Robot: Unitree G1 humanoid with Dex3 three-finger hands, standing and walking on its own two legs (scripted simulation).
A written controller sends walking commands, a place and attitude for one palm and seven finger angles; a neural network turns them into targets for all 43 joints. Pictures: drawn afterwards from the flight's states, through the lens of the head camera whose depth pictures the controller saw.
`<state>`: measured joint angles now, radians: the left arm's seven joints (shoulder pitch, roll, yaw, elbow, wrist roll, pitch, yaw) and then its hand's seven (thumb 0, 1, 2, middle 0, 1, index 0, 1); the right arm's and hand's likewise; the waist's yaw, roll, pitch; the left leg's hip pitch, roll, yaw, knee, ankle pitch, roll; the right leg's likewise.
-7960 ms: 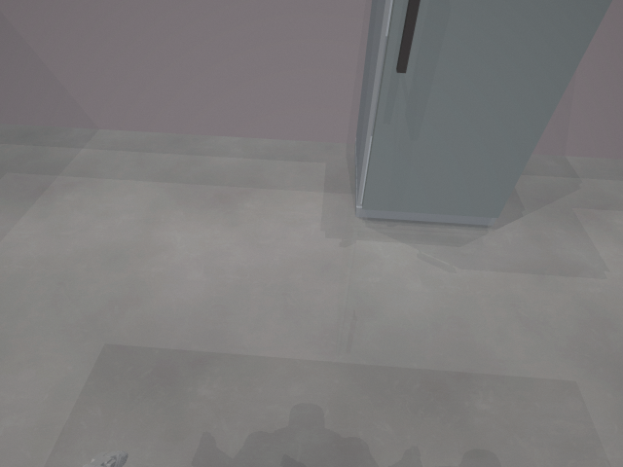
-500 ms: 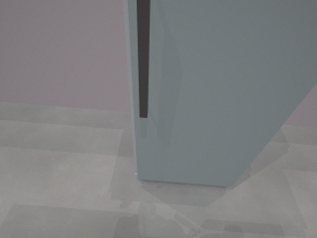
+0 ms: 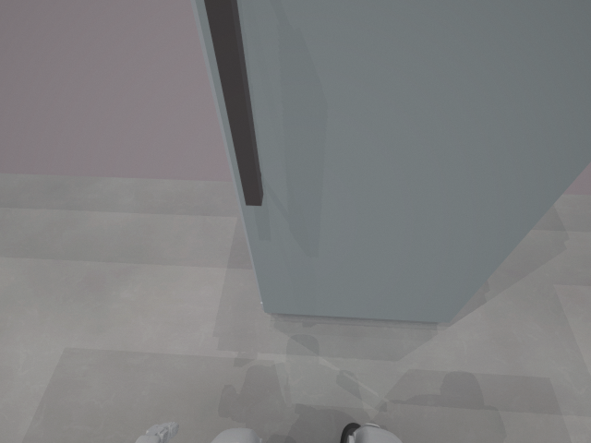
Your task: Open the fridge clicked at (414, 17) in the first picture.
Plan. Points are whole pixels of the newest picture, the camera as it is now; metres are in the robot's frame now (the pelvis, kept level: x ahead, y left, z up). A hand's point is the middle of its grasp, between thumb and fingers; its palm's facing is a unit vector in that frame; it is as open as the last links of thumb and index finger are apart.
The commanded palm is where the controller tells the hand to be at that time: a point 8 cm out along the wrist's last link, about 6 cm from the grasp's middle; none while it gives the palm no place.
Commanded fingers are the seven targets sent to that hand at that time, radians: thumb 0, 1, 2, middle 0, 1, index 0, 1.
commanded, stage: come to a stop and stand still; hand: left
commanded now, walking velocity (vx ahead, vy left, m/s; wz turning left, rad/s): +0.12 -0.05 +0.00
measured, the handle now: (238, 77) +0.52 +0.10 +0.21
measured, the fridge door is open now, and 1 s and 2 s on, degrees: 0 0 0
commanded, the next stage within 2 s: none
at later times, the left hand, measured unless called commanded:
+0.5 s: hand out of the picture -0.03 +0.17 -0.16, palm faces -0.01 -0.98 -0.22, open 7.4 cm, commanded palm none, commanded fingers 0.00 0.90 0.90 -0.20 -0.30 -0.20 -0.30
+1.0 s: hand out of the picture -0.05 +0.12 -0.16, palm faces +0.04 -0.99 -0.17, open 7.3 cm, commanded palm none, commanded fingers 0.00 0.90 0.90 -0.20 -0.30 -0.20 -0.30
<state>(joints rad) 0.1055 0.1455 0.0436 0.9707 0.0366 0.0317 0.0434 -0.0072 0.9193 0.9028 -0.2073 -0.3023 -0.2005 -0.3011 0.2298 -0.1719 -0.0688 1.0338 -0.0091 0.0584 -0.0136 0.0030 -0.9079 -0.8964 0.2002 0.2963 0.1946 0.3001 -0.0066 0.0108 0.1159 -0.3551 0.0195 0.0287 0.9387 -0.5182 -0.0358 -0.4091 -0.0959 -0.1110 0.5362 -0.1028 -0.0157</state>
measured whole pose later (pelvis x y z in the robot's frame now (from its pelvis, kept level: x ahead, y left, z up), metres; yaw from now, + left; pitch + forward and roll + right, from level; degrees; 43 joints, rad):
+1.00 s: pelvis -0.03 -0.03 +0.02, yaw -1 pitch -2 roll +0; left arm 0.31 0.10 0.00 1.16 0.01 -0.01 0.04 0.00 0.92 0.90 -0.20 -0.30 -0.20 -0.30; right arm 0.28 -0.12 -0.01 1.16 -0.01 0.01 -0.04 0.01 -0.91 -0.90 0.20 0.30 0.20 0.30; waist 0.00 0.02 0.03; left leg -0.14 0.09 0.04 0.41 -0.23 -0.07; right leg -0.10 0.04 -0.10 0.40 -0.27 -0.07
